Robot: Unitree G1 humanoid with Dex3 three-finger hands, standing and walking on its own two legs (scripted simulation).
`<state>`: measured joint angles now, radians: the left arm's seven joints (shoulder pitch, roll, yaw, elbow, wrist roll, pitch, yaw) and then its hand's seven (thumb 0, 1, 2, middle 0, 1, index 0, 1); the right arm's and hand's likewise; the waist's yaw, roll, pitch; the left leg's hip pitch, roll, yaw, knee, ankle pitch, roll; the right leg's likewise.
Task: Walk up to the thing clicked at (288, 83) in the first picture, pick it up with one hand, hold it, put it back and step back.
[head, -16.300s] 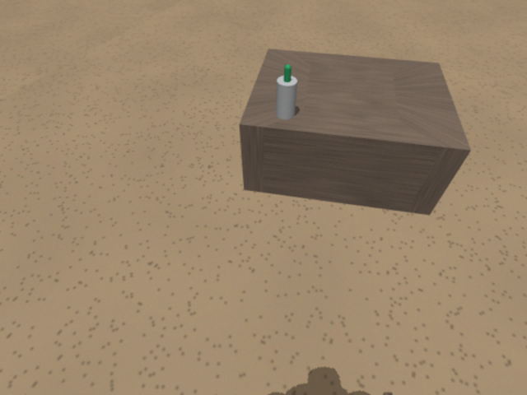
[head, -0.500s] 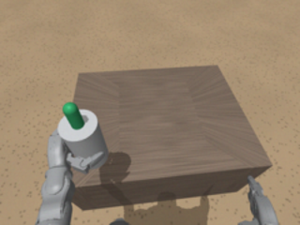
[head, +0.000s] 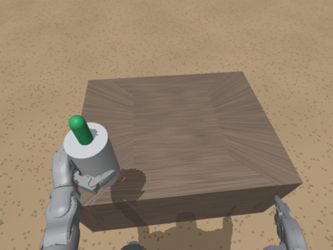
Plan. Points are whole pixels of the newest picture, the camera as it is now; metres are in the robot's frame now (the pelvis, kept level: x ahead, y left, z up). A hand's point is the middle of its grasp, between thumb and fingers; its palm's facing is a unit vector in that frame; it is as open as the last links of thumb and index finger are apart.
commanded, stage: hold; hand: left
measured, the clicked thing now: (92, 151) +0.32 +0.17 +0.09
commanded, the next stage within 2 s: crouch in 1.48 s
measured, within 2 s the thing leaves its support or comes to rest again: neither
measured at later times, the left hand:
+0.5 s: hand (95, 161) +0.32 +0.18 +0.05, palm faces +0.17 -0.99 +0.00, open 11.3 cm
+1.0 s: hand (96, 161) +0.32 +0.17 +0.04, palm faces +0.17 -0.99 +0.00, open 11.3 cm
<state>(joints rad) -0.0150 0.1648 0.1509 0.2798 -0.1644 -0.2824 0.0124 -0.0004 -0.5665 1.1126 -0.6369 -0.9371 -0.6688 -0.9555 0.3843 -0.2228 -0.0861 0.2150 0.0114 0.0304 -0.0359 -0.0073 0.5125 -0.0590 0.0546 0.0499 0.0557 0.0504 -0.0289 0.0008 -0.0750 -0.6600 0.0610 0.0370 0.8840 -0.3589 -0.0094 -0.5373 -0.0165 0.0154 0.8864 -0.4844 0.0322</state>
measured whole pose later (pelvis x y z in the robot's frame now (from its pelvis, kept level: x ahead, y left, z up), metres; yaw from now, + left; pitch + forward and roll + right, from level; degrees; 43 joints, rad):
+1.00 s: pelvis +0.00 +0.00 +0.00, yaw +0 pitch +8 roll -1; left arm -0.01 0.16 0.16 0.30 -0.17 -0.31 0.00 0.00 -0.57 1.11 -0.63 -0.94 -0.67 -0.96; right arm 0.38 -0.22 -0.09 0.23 0.01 0.02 -0.02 -0.01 0.52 -0.06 0.05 0.05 0.06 0.05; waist -0.03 0.00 -0.07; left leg -0.67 0.06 0.03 0.88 -0.36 -0.02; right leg -0.54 -0.01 0.01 0.89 -0.49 0.03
